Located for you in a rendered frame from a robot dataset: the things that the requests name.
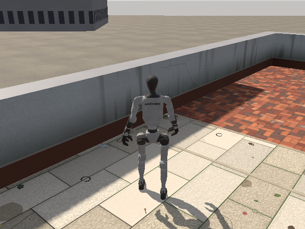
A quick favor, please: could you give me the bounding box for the right robot forearm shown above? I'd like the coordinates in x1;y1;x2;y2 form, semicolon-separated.
171;114;178;129

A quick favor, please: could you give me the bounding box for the left robot forearm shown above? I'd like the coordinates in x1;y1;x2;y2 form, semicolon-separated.
123;116;133;136

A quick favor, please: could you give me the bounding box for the left robot upper arm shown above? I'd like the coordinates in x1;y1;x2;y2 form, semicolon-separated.
129;96;142;123

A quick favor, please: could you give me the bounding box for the right robot thigh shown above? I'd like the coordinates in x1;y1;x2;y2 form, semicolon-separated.
159;134;169;169

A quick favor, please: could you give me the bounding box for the robot head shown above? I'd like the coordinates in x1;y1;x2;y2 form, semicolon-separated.
145;75;160;98

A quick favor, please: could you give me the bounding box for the right robot upper arm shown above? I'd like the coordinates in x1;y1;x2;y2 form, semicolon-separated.
162;96;175;121

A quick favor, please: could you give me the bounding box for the robot left hand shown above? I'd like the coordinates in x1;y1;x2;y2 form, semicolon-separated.
122;135;132;146

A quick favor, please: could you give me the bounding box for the robot right hand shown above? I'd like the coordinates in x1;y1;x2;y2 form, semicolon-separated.
168;127;179;136

